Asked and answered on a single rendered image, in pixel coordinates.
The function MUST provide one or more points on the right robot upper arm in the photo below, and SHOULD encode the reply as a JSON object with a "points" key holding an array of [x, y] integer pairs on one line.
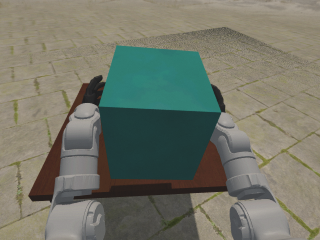
{"points": [[260, 219]]}

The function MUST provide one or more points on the table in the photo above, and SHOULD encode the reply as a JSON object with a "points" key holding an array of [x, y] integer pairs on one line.
{"points": [[209, 177]]}

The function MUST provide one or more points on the robot right hand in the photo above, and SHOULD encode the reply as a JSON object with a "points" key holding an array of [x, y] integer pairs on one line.
{"points": [[219, 98]]}

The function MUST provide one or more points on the right robot forearm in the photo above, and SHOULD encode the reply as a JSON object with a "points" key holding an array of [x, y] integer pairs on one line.
{"points": [[244, 179]]}

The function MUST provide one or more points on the carton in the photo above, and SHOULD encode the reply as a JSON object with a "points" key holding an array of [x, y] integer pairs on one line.
{"points": [[158, 112]]}

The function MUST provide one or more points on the robot left hand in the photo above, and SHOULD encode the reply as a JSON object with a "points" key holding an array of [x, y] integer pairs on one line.
{"points": [[91, 93]]}

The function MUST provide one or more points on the left robot upper arm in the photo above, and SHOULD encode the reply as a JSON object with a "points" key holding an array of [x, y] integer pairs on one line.
{"points": [[76, 220]]}

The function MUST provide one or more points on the left robot forearm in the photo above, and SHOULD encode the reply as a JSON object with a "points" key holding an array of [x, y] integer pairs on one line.
{"points": [[78, 174]]}

